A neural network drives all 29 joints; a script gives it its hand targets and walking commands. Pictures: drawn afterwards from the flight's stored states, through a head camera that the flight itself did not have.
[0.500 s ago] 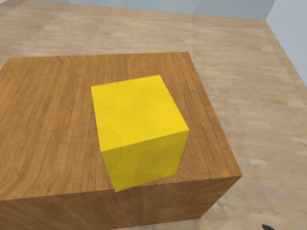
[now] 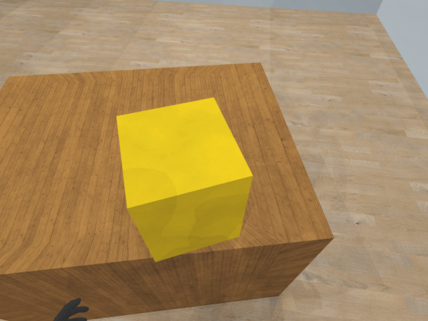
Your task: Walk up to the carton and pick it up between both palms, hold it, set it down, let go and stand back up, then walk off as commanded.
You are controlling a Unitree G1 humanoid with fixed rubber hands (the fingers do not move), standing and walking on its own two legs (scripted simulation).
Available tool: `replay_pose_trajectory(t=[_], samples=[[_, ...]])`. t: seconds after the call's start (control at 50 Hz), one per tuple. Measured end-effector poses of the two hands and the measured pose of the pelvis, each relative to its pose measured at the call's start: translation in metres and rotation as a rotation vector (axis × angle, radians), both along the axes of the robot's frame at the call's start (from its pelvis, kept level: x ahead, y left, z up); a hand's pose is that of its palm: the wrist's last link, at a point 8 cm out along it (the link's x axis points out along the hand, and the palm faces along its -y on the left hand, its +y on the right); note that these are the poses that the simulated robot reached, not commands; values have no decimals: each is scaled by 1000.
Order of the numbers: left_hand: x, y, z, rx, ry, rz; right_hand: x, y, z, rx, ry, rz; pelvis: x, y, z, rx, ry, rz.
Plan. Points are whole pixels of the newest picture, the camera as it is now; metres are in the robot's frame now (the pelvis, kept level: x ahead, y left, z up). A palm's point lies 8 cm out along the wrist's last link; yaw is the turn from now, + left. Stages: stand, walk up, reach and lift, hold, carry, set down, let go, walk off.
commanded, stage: walk up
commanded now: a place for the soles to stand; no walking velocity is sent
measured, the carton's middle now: (183, 182) +0.40 +0.07 +0.00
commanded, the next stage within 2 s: reach and lift in 0.18 s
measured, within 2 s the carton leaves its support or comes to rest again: neither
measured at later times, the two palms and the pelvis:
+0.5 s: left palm (83, 310) +0.18 +0.25 -0.07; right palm out of the picture +0.13 -0.29 -0.08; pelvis -0.01 +0.00 +0.00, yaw -1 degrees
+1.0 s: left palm (76, 306) +0.18 +0.25 -0.05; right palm (363, 301) +0.17 -0.26 -0.05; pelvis +0.02 +0.00 +0.02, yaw -1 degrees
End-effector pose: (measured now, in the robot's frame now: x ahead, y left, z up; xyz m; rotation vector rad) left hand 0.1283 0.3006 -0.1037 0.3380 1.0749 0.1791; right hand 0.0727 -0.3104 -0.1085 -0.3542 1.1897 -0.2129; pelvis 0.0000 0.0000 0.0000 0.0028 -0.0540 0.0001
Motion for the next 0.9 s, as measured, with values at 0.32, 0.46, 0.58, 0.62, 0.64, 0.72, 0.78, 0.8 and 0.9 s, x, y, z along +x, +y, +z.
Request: replay_pose_trajectory(t=[0.32,0.46,0.58,0.62,0.64,0.72,0.78,0.8,0.9], samples=[[14,-8,0,40,79,15,55,6,12,19,-250,69,-19,-1,-9,-6,12,-19],[47,-49,23,-47,-86,5,62,20,20,72,-295,105,-16,-4,-4,-12,-29,-17],[41,-43,32,-33,-98,44,55,14,38,54,-327,100,-4,-6,3,-3,-43,-15],[37,-36,32,-19,-92,59,55,12,43,48,-332,100,-3,-7,5,-1,-42,-18],[36,-33,33,-17,-96,67,57,11,45,45,-336,102,-2,-7,5,-1,-41,-18],[37,-28,38,-10,-127,77,64,16,52,61,-349,119,0,-5,8,-3,-39,-23],[39,-31,44,-17,-166,85,70,25,51,97,-346,130,3,-3,11,-5,-31,-26],[40,-32,45,-22,-176,88,72,28,51,110,-348,132,4,-2,12,-6,-29,-26],[42,-41,49,-52,-208,84,85,43,51,157,-400,135,12,2,15,-9,-17,-23]])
